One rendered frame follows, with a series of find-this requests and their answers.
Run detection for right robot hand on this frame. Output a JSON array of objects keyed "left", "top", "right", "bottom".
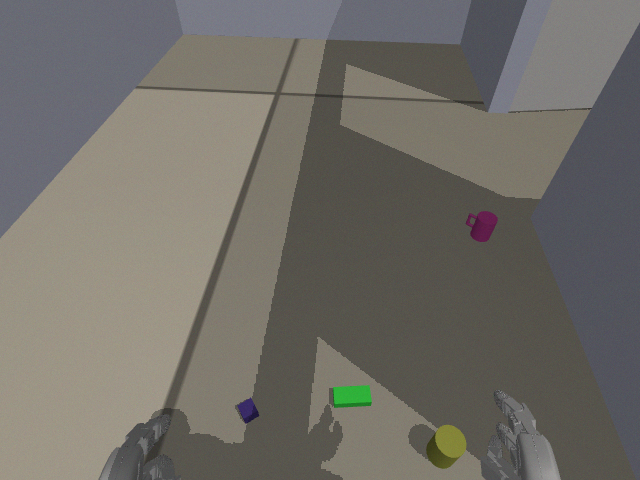
[{"left": 480, "top": 390, "right": 561, "bottom": 480}]

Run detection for left robot hand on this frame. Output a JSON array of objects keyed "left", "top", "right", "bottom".
[{"left": 98, "top": 414, "right": 181, "bottom": 480}]

